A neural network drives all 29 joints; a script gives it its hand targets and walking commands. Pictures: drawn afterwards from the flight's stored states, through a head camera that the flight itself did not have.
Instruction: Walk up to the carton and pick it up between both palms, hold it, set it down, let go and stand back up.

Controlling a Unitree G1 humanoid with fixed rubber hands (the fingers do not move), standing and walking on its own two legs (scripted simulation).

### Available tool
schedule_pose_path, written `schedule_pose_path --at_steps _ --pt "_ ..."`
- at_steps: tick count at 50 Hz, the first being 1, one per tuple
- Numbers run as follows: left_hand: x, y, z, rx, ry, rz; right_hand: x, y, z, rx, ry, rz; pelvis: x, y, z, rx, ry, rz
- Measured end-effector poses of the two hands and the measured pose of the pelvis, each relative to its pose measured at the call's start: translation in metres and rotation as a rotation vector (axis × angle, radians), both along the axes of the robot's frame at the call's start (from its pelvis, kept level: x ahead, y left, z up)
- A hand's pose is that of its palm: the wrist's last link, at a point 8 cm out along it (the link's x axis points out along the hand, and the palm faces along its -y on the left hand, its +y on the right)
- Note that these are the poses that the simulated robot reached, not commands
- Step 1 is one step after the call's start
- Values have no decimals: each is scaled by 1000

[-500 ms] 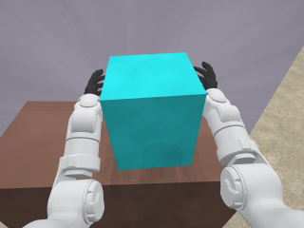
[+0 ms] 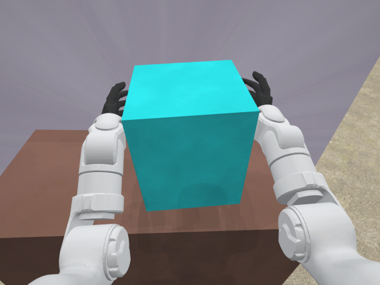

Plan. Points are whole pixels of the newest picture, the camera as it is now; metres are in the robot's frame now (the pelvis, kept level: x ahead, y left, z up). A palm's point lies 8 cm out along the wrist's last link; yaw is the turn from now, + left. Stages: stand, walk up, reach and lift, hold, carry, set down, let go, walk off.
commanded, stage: hold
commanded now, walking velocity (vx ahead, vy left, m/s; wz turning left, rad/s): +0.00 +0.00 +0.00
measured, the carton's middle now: (188, 136) +0.40 +0.00 +0.17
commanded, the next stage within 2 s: none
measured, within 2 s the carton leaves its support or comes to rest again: neither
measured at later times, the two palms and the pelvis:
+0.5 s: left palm (107, 115) +0.38 +0.16 +0.23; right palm (261, 102) +0.39 -0.13 +0.26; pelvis +0.00 +0.00 +0.00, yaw +0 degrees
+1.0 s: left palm (106, 115) +0.37 +0.16 +0.23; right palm (261, 100) +0.39 -0.13 +0.26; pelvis +0.00 +0.00 +0.00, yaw +0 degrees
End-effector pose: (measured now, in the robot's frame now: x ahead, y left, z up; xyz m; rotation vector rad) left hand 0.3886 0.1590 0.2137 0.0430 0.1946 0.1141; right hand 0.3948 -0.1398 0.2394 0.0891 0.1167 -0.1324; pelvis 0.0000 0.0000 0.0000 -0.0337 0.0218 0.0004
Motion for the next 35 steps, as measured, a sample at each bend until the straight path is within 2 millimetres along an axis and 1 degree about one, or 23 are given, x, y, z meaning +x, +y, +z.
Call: schedule_pose_path --at_steps 3,13,18,35 --pt "-2 1 4 -1 -6 3 -1 1 5 6 -5 3 0 0 0 0 0 0" --pt "-9 3 11 -5 6 12 -5 3 11 19 12 11 0 0 0 0 -1 0" --pt "-12 3 17 -2 -5 15 -7 3 17 29 1 15 -1 0 0 0 -2 0" --pt "-13 6 14 -6 14 19 -5 7 20 18 26 23 -1 0 0 0 -1 0"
